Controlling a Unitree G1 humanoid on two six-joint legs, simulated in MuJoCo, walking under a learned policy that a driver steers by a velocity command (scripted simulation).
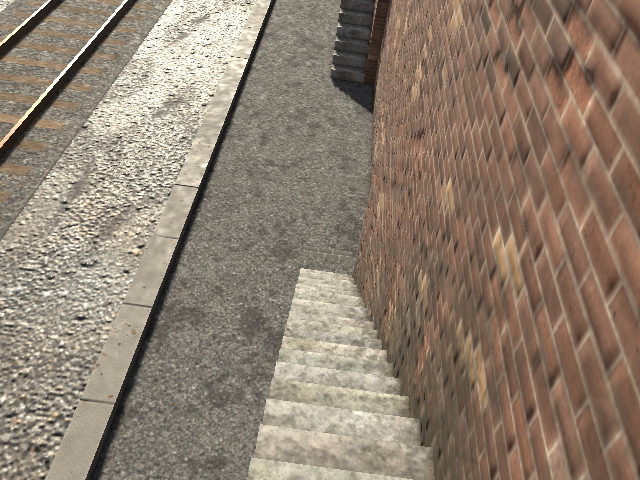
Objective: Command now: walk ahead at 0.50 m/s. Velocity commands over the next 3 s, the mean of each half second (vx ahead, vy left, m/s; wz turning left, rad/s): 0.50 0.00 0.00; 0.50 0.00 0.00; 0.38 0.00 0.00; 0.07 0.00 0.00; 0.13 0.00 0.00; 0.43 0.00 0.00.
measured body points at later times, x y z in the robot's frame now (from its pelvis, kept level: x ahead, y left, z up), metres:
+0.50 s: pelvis +0.24 -0.02 -0.22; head +0.22 +0.02 +0.23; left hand +0.20 +0.23 -0.39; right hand +0.21 -0.28 -0.34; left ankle +0.29 +0.06 -0.87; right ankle +0.19 -0.06 -0.86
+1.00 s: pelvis +0.44 -0.14 -0.42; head +0.45 -0.14 +0.03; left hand +0.32 +0.13 -0.55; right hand +0.53 -0.41 -0.55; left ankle +0.50 -0.02 -1.01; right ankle +0.41 -0.20 -1.07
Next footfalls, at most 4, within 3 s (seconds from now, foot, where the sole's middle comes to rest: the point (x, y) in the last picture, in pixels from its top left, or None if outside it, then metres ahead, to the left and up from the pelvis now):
0.30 right None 0.22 -0.06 -0.91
0.48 left None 0.32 0.06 -0.91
0.84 right None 0.45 -0.20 -1.10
1.08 left None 0.63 -0.02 -1.26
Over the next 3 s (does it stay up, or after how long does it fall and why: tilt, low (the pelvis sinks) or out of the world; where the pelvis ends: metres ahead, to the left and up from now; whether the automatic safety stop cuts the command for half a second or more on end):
stays up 1.27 -0.42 -1.08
